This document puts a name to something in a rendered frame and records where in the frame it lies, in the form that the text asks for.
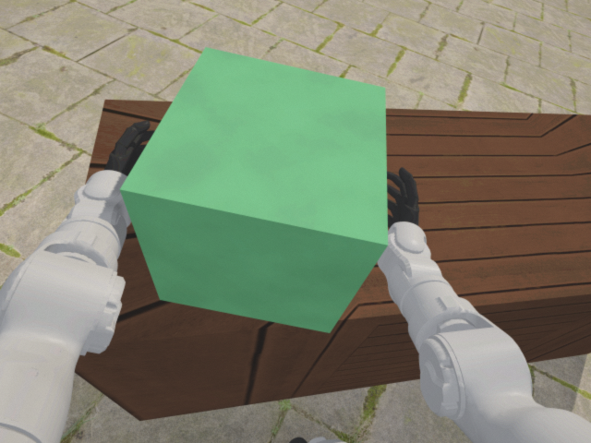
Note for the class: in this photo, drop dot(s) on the carton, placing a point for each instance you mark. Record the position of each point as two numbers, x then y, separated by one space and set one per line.
263 191

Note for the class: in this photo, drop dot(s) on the right robot hand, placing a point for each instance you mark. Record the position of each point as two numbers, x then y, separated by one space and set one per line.
406 209

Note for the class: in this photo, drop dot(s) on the left robot upper arm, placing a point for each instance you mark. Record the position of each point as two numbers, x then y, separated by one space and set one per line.
62 308

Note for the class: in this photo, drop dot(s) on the right robot forearm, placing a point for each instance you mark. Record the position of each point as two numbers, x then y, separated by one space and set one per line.
426 300

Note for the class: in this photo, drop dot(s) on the pedestal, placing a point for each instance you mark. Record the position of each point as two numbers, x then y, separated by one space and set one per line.
505 204

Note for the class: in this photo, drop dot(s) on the right robot upper arm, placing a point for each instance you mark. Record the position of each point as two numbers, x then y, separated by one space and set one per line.
478 379

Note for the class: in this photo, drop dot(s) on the left robot hand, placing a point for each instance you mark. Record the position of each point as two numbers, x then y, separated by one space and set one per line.
128 149

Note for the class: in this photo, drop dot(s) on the left robot forearm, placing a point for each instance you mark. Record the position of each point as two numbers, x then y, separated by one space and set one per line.
94 230

